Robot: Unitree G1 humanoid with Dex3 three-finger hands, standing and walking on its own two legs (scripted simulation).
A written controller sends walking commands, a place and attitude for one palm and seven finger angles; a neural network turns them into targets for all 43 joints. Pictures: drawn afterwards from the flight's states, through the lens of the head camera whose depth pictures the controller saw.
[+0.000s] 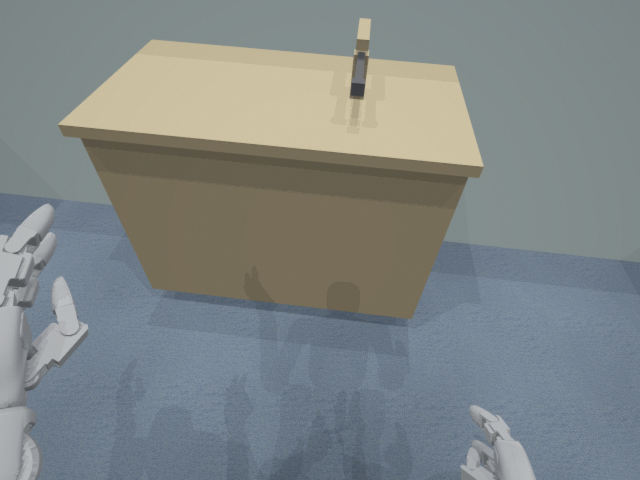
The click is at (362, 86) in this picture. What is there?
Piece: tap's lever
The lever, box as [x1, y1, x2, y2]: [351, 78, 364, 96]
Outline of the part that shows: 352,78 351,95 363,96 364,79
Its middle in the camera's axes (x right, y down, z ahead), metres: +0.08 -0.32 +0.82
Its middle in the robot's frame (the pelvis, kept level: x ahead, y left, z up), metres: +0.85 -0.02 +0.10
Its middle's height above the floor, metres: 0.87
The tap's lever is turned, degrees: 0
